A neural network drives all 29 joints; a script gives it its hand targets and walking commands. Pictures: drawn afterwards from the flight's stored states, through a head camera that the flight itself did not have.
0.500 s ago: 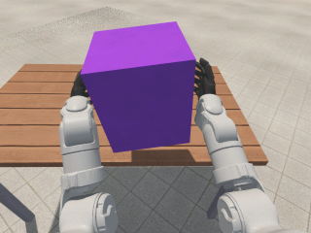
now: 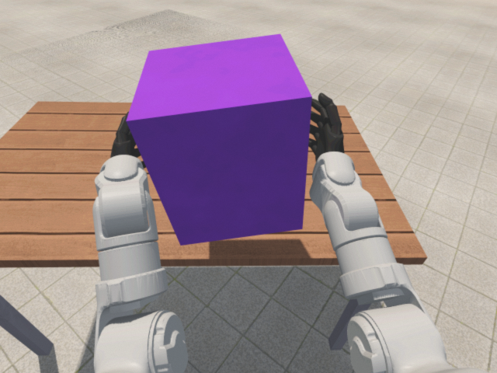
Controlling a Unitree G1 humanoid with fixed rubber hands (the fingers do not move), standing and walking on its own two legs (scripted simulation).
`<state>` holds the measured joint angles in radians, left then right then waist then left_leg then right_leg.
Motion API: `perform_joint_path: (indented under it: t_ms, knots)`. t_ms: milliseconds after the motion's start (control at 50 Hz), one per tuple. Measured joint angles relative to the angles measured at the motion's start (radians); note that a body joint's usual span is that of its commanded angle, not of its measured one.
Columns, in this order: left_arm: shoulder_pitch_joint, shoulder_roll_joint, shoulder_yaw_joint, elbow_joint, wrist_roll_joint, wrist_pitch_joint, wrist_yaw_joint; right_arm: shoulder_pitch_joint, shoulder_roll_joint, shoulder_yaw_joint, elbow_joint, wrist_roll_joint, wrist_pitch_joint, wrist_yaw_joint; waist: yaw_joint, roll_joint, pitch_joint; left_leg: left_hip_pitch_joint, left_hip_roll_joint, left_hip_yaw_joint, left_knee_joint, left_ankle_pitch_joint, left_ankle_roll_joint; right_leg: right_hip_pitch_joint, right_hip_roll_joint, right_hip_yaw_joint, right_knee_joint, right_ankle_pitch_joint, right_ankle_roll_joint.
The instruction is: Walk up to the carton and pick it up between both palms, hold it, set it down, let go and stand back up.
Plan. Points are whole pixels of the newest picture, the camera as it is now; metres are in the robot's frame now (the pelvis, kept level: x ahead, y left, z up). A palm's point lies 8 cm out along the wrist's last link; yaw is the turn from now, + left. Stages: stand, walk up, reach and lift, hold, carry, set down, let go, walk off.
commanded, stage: hold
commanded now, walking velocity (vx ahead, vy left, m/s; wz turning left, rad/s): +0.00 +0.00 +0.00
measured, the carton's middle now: (228, 143) +0.42 +0.00 +0.18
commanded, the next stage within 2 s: none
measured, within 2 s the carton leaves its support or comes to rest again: neither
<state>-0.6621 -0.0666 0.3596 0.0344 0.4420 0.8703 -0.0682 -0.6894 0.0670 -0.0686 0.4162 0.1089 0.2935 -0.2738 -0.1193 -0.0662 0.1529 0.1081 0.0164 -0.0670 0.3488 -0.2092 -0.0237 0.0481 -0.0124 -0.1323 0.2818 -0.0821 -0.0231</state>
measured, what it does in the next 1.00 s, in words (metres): stands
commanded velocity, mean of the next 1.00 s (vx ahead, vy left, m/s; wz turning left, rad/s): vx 0.00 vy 0.00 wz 0.00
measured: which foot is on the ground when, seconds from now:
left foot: down 0.00-1.00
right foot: down 0.00-1.00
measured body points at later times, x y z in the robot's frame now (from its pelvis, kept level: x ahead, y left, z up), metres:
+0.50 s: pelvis +0.00 +0.00 +0.00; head -0.04 +0.02 +0.45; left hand +0.38 +0.15 +0.20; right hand +0.37 -0.15 +0.21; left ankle +0.01 +0.14 -0.74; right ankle +0.07 -0.10 -0.74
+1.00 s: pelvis +0.00 +0.00 +0.00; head -0.04 +0.02 +0.45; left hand +0.38 +0.15 +0.20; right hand +0.37 -0.14 +0.21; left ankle +0.01 +0.14 -0.74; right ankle +0.07 -0.10 -0.74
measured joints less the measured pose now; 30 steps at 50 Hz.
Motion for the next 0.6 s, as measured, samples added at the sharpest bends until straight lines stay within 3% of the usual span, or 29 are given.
perform_joint_path:
  t_ms: [300, 600]
  knots:
    - [-0.021, 0.003, 0.007, 0.031, 0.005, -0.01, -0.003, -0.014, 0.005, -0.022, 0.021, -0.022, -0.007, 0.01, 0.002, 0.001, -0.001, -0.005, -0.002, -0.002, -0.006, 0.006, 0.0, -0.007, -0.002, -0.002, 0.001, 0.001, -0.001]
    - [0.002, -0.001, 0.001, -0.004, -0.002, -0.004, -0.001, 0.0, -0.003, 0.004, -0.003, 0.003, -0.006, -0.001, -0.003, 0.0, 0.005, -0.001, 0.001, 0.001, -0.003, 0.001, -0.001, -0.001, 0.001, 0.0, -0.002, 0.0, 0.0]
